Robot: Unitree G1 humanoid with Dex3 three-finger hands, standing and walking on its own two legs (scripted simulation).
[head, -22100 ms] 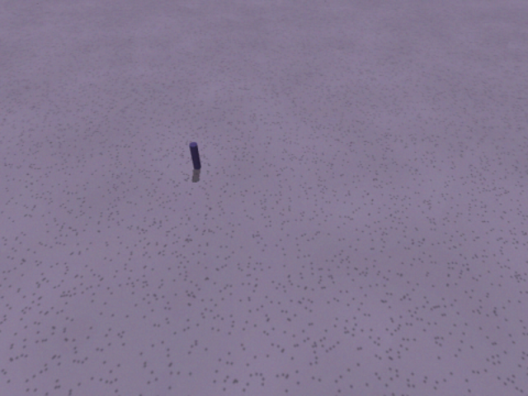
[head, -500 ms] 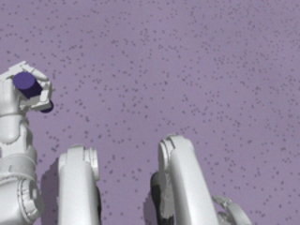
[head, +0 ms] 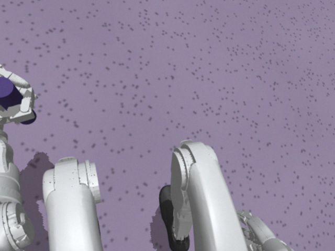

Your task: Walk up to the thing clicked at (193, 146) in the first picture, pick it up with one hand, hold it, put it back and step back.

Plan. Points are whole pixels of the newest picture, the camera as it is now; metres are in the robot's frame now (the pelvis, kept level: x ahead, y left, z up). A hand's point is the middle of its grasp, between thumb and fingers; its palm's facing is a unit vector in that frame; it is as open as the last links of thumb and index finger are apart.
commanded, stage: crouch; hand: left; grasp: from the side
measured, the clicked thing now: (15, 104) +0.45 +0.26 -0.10
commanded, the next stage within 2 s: lower in 0.08 s
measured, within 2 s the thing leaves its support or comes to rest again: rests again in 1.56 s
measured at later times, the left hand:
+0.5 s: hand (32, 107) +0.46 +0.24 -0.14, palm faces +0.18 -0.98 -0.02, open 5.0 cm
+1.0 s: hand (38, 112) +0.46 +0.24 -0.18, palm faces +0.19 -0.98 -0.03, open 5.0 cm
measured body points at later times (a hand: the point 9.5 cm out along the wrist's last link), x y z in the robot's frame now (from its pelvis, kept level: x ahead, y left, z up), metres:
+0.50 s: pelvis +0.00 +0.01 -0.02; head +0.24 +0.11 +0.34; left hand +0.45 +0.30 -0.13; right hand +0.10 -0.27 -0.10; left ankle +0.08 +0.14 -0.28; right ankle +0.11 -0.12 -0.28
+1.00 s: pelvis -0.01 +0.01 -0.03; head +0.24 +0.14 +0.32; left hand +0.45 +0.29 -0.17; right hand +0.11 -0.26 -0.09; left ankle +0.08 +0.14 -0.28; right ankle +0.11 -0.12 -0.28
